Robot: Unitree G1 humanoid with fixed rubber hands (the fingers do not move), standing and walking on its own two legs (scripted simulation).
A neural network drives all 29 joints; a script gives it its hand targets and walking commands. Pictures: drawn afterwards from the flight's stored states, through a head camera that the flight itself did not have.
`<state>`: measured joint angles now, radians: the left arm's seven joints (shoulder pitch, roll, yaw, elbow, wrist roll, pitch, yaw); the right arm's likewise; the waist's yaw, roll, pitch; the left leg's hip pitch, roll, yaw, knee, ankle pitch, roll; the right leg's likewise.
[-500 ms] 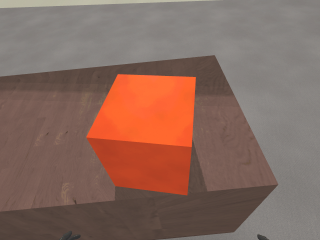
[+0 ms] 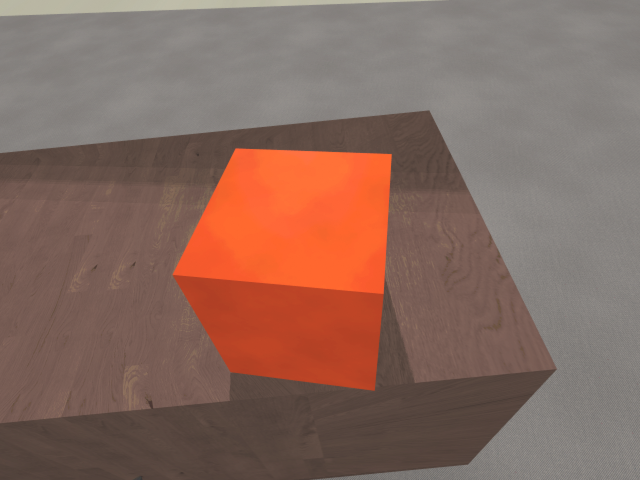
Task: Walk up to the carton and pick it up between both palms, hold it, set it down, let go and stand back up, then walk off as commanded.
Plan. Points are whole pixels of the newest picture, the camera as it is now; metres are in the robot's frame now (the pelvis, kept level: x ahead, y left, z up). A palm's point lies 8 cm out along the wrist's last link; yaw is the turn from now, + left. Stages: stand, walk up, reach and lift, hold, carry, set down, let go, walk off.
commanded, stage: stand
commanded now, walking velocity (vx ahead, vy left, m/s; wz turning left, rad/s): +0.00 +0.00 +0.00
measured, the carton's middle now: (305, 270) +0.42 +0.04 +0.00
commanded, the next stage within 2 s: walk off in 1.12 s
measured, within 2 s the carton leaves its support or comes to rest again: neither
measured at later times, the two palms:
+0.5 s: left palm out of the picture +0.10 +0.28 -0.09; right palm out of the picture +0.07 -0.24 -0.13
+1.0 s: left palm out of the picture +0.08 +0.28 -0.10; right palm out of the picture +0.06 -0.24 -0.14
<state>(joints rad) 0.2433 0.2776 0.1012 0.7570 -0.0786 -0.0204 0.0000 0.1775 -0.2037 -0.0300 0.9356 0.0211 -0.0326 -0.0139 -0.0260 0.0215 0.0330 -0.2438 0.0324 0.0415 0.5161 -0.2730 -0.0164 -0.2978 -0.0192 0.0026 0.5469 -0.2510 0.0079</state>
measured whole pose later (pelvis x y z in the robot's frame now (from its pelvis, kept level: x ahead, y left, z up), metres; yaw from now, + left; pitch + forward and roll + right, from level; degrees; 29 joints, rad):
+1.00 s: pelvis -0.01 +0.00 +0.00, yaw +0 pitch -1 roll +1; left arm 0.24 0.28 0.10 0.84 -0.08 -0.03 0.00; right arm 0.17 -0.20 -0.03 1.00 0.02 -0.03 -0.01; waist -0.03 0.02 0.01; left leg -0.24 0.03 0.04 0.52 -0.26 -0.02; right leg -0.30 -0.02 0.00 0.54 -0.24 0.01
